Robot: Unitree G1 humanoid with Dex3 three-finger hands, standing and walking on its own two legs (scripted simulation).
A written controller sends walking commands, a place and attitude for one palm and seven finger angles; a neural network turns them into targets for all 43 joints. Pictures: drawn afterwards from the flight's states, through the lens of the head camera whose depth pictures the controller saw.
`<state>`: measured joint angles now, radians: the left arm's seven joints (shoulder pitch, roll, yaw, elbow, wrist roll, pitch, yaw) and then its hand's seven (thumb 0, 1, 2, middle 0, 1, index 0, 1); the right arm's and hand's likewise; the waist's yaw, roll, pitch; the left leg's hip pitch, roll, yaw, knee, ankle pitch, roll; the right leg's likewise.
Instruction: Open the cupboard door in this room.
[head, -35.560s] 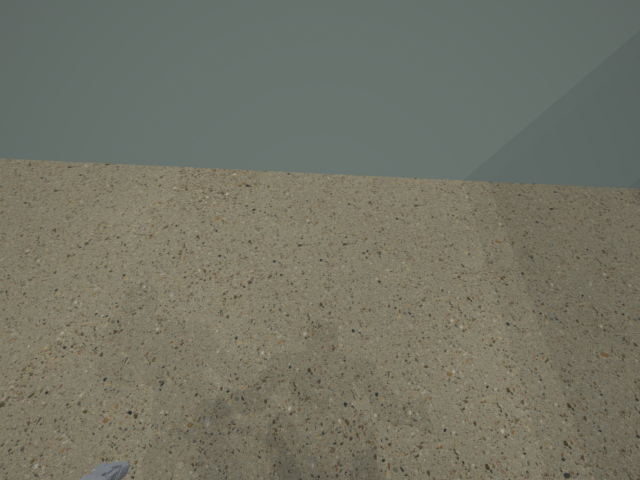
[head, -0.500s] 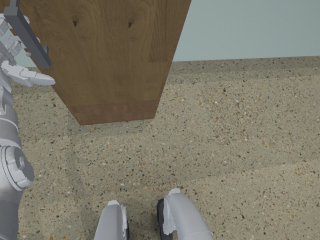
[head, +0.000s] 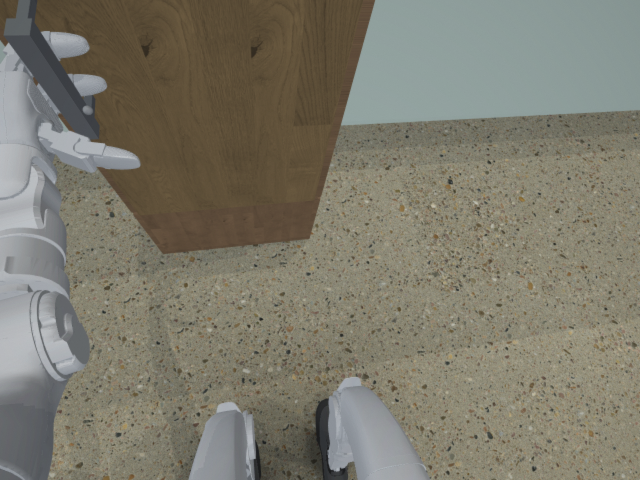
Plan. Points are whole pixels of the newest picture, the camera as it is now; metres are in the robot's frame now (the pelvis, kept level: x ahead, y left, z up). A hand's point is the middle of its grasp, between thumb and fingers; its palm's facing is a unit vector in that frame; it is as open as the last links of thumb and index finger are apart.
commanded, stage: slide the fingers in behind the handle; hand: left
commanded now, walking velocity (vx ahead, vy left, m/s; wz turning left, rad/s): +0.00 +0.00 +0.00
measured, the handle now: (61, 74) +0.58 +0.24 +0.06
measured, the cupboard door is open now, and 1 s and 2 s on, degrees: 0 0 26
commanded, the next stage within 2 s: close the thumb around the handle in 0.38 s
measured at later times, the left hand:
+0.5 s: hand (87, 109) +0.54 +0.21 +0.05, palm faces +0.04 -1.00 -0.03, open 13.8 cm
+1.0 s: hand (85, 110) +0.53 +0.21 +0.05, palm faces +0.04 -1.00 -0.03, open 7.2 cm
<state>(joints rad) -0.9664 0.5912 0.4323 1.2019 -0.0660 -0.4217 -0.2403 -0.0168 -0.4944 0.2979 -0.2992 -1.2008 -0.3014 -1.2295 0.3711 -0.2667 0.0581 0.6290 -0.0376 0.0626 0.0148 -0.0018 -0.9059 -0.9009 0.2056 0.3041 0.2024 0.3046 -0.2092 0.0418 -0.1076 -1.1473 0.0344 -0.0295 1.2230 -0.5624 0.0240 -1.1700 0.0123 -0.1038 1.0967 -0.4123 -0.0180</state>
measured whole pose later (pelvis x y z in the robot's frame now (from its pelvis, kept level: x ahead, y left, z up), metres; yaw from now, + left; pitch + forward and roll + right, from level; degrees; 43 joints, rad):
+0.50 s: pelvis +0.00 +0.00 +0.00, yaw +0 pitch +28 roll -5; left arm -0.97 0.58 0.43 1.21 -0.06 -0.43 -0.24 -0.02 -0.49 0.30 -0.30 -1.20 -0.31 -1.23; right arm 0.37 -0.27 0.06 0.63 -0.04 0.06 0.02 0.00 -0.91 -0.90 0.21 0.30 0.20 0.30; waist -0.21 0.04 -0.11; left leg -1.15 0.03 -0.03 1.22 -0.57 0.03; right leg -1.17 0.01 -0.10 1.10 -0.41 -0.01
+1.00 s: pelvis +0.00 +0.01 +0.00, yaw -1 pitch +27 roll -5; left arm -0.92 0.56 0.44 1.18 -0.07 -0.44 -0.24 0.00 0.48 0.72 -0.37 -1.31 -0.35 -1.30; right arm 0.38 -0.26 0.05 0.62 -0.04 0.07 0.02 0.00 -0.91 -0.90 0.21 0.30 0.20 0.30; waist -0.20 0.05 -0.12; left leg -1.12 0.03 -0.01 1.21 -0.57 0.04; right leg -1.15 0.01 -0.08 1.09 -0.41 0.00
